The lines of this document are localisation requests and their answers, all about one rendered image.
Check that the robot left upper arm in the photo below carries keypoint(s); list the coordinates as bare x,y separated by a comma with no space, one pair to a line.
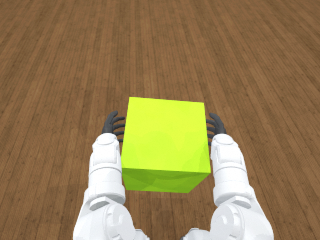
110,222

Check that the robot right upper arm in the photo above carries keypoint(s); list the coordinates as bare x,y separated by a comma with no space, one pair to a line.
233,222

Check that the robot right forearm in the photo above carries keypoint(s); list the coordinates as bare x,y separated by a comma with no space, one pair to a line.
230,175

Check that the carton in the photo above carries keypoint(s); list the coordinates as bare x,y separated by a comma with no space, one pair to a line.
165,145

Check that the robot left forearm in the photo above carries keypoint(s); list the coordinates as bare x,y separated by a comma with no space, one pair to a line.
105,175

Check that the robot right hand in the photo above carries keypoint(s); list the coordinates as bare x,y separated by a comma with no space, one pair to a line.
218,126

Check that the right robot thigh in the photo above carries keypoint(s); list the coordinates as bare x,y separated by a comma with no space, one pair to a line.
198,234

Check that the robot left hand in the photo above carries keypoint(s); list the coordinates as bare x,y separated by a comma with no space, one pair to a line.
109,127

